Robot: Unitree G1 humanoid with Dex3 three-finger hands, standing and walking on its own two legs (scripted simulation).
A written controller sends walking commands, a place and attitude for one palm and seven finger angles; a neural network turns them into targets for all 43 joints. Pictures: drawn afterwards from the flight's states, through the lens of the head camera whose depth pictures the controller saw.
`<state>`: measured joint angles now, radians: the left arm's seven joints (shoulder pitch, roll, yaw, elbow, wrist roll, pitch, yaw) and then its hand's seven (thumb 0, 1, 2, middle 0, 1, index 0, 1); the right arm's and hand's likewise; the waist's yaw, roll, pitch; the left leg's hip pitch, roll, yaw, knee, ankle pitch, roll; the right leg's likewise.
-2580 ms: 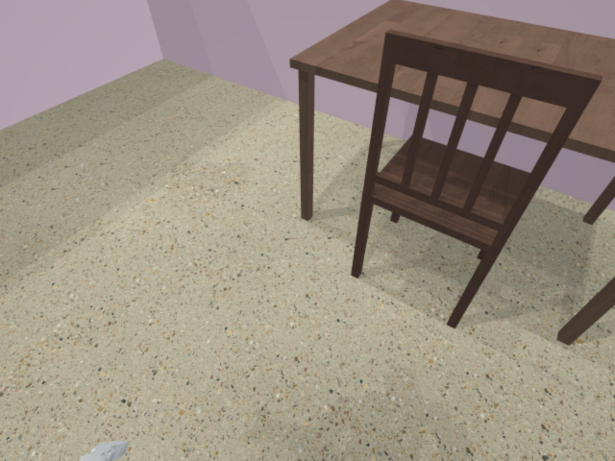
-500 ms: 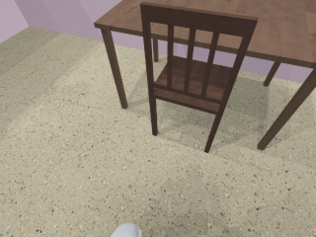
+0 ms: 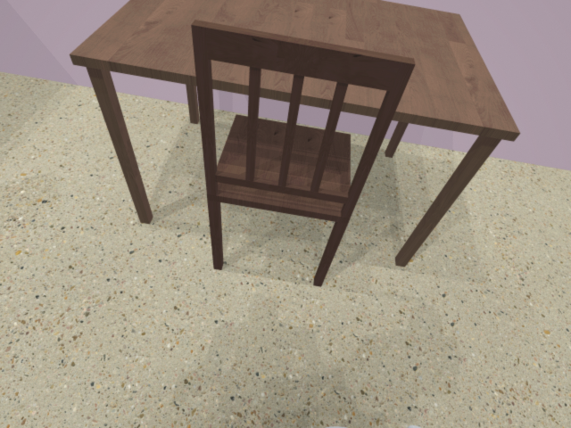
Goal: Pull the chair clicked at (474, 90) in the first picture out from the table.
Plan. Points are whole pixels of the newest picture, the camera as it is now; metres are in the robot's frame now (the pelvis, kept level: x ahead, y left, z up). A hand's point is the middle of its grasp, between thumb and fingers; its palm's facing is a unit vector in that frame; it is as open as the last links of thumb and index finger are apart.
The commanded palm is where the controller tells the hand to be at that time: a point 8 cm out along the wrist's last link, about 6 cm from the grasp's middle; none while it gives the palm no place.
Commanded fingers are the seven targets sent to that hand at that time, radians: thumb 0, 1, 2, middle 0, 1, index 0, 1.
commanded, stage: take the last steps up to it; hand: left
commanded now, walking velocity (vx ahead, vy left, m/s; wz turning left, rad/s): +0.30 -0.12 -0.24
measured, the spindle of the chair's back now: (289, 136) +0.76 +0.04 -0.07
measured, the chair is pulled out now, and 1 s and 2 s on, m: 0.00 0.00 0.00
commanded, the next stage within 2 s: come to a stop and stand still in 0.96 s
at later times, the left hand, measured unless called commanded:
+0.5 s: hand (214, 405) +0.18 +0.11 -0.16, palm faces -0.21 -0.97 -0.10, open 7.4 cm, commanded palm none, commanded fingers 0.00 0.90 0.90 -0.20 -0.30 -0.20 -0.30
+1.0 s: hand (247, 410) +0.18 +0.06 -0.18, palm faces +0.00 -0.99 -0.16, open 7.3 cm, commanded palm none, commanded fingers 0.00 0.90 0.90 -0.20 -0.30 -0.20 -0.30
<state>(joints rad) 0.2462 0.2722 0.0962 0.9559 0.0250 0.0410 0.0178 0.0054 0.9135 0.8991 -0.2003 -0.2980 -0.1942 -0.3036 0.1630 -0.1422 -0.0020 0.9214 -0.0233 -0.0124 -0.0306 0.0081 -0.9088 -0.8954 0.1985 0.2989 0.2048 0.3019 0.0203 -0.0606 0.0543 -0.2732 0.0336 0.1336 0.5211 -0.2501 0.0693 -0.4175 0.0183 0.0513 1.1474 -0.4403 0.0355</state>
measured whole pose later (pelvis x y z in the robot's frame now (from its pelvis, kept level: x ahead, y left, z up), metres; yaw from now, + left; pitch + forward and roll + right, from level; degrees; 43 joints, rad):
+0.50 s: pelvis +0.06 -0.03 +0.01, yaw -7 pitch +0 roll -1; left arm 0.14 0.16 0.05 1.02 0.03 0.05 -0.04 0.01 0.91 0.90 -0.20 -0.30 -0.19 -0.30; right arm 0.52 -0.14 -0.04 1.16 -0.04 -0.04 -0.02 0.01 -0.91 -0.90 0.20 0.30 0.20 0.30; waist -0.11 -0.03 0.01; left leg -0.07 0.08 0.24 0.31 -0.24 0.01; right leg -0.46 -0.11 -0.07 0.73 -0.26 0.01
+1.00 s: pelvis +0.22 -0.11 +0.00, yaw -4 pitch +0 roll -3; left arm 0.40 0.14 0.03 1.13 0.03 -0.05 0.02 -0.01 0.92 0.90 -0.20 -0.30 -0.19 -0.30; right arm 0.14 -0.19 -0.06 1.01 -0.03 -0.03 0.01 0.01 -0.93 -0.90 0.19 0.30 0.20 0.30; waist 0.02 0.02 0.00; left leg -0.47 0.09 0.10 0.73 -0.26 0.02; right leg -0.04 0.02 -0.19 0.36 -0.31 -0.02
